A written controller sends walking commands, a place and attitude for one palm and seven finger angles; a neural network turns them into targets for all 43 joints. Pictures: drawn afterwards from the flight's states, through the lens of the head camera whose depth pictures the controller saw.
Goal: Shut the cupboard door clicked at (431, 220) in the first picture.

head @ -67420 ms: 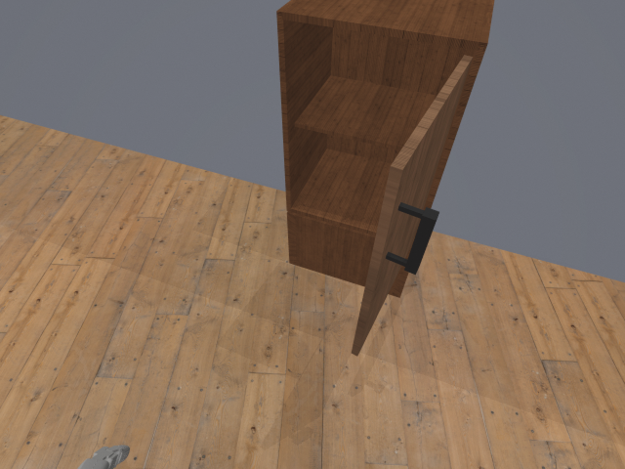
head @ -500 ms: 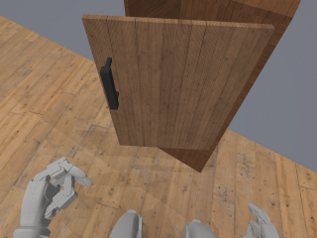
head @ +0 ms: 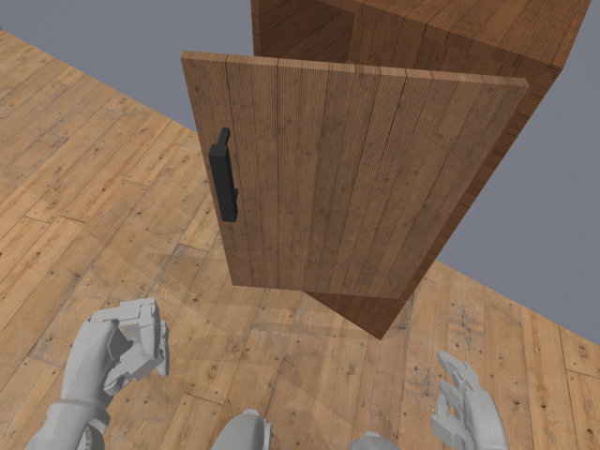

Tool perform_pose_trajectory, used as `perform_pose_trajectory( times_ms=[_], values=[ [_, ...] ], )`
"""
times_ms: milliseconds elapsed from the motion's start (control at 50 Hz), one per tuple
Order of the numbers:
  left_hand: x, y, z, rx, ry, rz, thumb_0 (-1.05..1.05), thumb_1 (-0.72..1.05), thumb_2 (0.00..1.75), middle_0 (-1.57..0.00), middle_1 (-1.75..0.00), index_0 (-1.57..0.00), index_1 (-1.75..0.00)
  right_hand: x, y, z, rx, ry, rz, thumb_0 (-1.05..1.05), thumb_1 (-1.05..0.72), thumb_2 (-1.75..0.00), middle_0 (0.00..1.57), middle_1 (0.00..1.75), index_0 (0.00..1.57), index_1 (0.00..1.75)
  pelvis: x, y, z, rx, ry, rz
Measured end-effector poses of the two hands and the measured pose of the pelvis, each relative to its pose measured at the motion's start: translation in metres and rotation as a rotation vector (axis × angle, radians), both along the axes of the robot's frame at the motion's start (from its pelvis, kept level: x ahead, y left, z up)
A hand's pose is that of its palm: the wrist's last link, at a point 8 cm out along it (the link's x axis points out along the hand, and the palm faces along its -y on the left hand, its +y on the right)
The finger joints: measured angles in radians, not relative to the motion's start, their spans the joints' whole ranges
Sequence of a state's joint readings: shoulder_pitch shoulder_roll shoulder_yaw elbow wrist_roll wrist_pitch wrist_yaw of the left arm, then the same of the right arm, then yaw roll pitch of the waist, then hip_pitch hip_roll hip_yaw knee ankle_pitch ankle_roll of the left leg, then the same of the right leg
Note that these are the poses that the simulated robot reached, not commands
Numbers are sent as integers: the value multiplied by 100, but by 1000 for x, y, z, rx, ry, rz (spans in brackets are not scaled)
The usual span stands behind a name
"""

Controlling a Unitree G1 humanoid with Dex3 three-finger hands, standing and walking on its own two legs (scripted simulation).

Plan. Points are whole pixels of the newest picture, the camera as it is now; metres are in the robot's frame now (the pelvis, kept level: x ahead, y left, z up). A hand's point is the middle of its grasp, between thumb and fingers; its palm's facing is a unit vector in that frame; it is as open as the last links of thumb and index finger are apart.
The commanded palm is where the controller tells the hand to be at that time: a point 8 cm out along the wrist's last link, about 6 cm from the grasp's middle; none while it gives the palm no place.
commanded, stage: raise the hand and make a fist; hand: left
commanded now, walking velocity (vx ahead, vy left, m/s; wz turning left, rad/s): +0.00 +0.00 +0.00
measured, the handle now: (227, 176) +0.48 +0.16 +0.06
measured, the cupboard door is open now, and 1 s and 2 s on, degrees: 30 30 30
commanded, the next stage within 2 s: bring the fist close to the handle in 0.44 s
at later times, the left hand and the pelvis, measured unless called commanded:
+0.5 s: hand (178, 341) +0.23 +0.16 +0.06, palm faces +0.02 -1.00 -0.04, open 3.1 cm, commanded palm +0.20 +0.22 +0.07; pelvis +0.01 -0.02 +0.00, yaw +0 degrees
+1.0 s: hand (209, 292) +0.29 +0.14 +0.07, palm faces +0.00 -1.00 -0.02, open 3.1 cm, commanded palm +0.27 +0.19 +0.07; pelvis +0.00 -0.03 +0.01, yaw +0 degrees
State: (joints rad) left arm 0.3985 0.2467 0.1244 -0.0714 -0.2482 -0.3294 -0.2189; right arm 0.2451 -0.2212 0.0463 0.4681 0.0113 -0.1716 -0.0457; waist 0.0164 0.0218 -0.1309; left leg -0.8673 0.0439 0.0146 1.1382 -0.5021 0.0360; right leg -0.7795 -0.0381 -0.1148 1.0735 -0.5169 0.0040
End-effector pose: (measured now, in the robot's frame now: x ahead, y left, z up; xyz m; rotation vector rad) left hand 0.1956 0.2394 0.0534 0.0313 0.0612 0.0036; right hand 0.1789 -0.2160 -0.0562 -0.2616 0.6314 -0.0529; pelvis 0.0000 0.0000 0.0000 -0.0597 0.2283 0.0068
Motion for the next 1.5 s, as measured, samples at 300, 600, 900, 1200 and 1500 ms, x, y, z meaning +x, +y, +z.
perform_pose_trajectory(
  times_ms=[300,600,900,1200,1500],
  values=[
    [13,-15,1,-6,32,-11,1,90,90,-129,-150,-129,-150,-19,-36,-6,-18,66,-82,2,-91,-90,20,30,20,30,8,-11,5,20,3,-11],
    [7,-31,2,4,29,-11,1,90,90,-130,-150,-130,-150,-8,-43,-9,12,37,-65,2,-91,-90,20,30,20,30,5,-26,3,31,-2,-6],
    [57,-46,3,-7,-18,-57,1,90,90,-130,-150,-130,-150,-24,-50,-20,13,84,-87,1,-91,-90,20,30,20,30,1,-28,1,36,5,-10],
    [98,-64,2,-3,-38,-50,1,90,90,-130,-150,-130,-150,-44,-53,-25,8,170,-110,1,-91,-90,20,30,20,30,-1,-23,5,42,8,-16],
    [146,-70,11,6,-49,-30,1,90,90,-130,-150,-130,-150,-61,-51,-32,26,256,-131,1,-91,-90,20,30,20,30,0,-21,9,45,16,-23]
  ],
)
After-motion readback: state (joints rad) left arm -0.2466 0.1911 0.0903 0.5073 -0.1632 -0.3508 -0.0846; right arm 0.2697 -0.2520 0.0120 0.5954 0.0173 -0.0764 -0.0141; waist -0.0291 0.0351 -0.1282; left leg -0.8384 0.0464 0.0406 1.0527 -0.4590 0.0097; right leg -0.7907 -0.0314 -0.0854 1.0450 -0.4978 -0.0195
